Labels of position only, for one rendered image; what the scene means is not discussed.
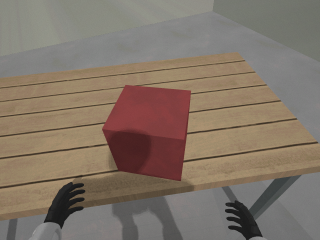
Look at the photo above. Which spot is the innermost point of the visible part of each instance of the left robot hand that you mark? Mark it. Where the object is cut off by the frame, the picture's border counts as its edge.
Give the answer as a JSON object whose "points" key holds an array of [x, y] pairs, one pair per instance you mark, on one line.
{"points": [[59, 210]]}

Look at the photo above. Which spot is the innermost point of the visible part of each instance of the right robot hand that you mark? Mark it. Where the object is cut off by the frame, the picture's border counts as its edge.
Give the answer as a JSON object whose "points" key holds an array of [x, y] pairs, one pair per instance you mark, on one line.
{"points": [[249, 227]]}

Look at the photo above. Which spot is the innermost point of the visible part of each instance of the robot left forearm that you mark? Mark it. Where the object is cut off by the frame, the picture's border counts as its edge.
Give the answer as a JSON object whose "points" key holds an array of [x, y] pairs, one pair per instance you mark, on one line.
{"points": [[47, 231]]}

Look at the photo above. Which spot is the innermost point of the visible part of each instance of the table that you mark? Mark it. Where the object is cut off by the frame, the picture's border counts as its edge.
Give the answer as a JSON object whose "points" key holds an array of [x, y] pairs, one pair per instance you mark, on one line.
{"points": [[238, 132]]}

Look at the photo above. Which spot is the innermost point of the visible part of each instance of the carton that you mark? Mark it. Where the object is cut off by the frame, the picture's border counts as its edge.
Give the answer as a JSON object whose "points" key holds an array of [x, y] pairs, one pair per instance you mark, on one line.
{"points": [[146, 131]]}

